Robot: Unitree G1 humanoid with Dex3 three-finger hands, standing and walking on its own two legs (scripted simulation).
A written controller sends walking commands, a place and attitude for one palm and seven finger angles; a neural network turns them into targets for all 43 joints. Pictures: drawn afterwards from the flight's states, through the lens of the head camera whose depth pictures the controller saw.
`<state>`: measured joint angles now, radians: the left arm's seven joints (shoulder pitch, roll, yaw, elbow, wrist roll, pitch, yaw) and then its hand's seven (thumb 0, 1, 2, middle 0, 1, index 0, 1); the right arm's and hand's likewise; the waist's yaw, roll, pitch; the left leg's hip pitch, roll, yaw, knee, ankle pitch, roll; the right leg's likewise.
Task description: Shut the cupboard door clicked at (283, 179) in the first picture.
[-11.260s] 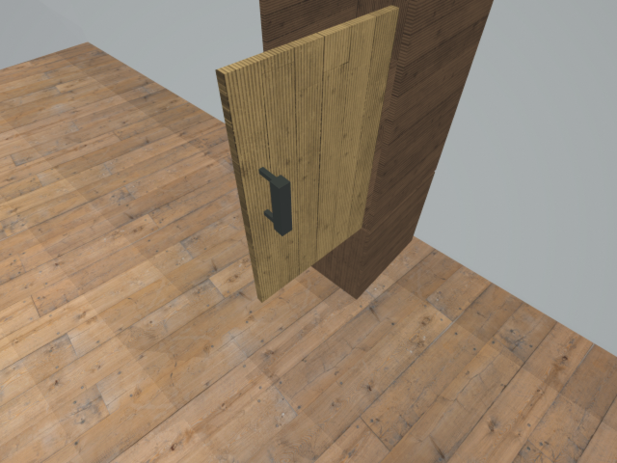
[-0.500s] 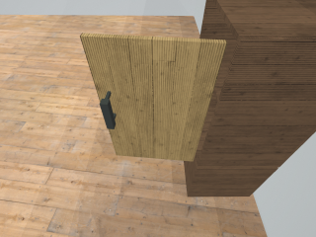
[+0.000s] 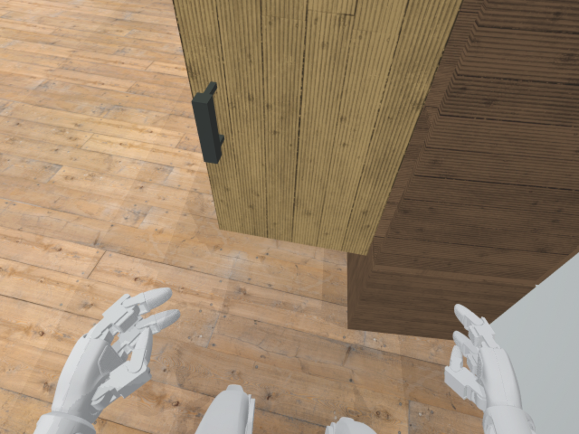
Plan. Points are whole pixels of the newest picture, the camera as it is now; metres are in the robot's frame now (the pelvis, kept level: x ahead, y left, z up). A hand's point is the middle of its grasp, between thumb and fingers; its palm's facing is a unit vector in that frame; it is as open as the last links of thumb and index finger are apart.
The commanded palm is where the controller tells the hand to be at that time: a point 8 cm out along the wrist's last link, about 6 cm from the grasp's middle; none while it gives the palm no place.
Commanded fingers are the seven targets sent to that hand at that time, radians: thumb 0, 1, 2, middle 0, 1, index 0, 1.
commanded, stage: raise the hand and make a fist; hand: left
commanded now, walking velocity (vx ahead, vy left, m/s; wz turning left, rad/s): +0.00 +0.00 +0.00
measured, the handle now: (212, 122) +0.57 +0.19 +0.11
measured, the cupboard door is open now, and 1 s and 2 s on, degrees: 85 85 85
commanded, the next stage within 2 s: bring the fist close to the handle in 1.50 s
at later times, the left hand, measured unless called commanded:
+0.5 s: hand (126, 334) +0.22 +0.21 +0.07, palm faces -0.10 -0.99 -0.03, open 3.8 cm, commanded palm +0.19 +0.26 +0.08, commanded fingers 0.00 0.90 0.90 -1.04 -1.22 -1.04 -1.22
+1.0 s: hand (107, 319) +0.22 +0.22 +0.10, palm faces -0.10 -0.99 -0.04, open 3.1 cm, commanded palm +0.20 +0.28 +0.10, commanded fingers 0.00 0.90 0.90 -1.30 -1.50 -1.30 -1.50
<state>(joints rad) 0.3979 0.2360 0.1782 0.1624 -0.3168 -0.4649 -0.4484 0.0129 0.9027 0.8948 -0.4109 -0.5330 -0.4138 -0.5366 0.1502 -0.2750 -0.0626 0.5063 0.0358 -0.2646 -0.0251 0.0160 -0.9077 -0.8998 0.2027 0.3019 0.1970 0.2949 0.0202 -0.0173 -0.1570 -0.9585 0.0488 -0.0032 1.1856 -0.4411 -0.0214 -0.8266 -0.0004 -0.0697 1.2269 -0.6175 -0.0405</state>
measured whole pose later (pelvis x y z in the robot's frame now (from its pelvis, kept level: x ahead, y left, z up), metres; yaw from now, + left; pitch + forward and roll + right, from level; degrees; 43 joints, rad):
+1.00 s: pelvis +0.01 +0.04 +0.03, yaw +0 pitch +10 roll -4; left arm 0.38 0.29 0.15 -0.09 -0.30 -0.28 -0.33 0.02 0.90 0.90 -1.27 -1.47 -1.27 -1.47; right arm 0.26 -0.23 0.05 0.48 0.03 -0.21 -0.04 0.02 -0.90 -0.90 0.21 0.30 0.20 0.30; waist 0.00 0.05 -0.12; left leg -0.83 0.04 -0.02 1.07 -0.41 0.03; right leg -0.65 0.00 -0.09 1.01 -0.52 0.01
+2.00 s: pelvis +0.02 +0.02 +0.04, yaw +0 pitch +11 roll -2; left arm 0.00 0.28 0.15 0.22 -0.27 -0.24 -0.29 0.02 0.90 0.90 -1.30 -1.50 -1.30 -1.50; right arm 0.28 -0.25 0.04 0.57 0.04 -0.20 -0.06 0.02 -0.90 -0.90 0.21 0.30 0.20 0.30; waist -0.04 0.05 -0.12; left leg -0.79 0.04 0.01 0.99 -0.38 0.01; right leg -0.65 0.00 -0.06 0.98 -0.52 -0.01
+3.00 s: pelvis +0.02 +0.01 +0.03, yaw -3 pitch +16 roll -1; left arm -0.64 0.33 0.29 0.95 -0.14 -0.41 -0.21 0.02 0.90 0.90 -1.30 -1.50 -1.30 -1.50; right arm 0.37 -0.26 0.00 0.65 0.02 -0.01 -0.01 0.01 -0.91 -0.90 0.20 0.30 0.20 0.29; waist -0.11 0.03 -0.12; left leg -0.89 0.07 0.04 1.00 -0.38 -0.01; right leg -0.78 0.03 -0.03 1.02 -0.52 -0.02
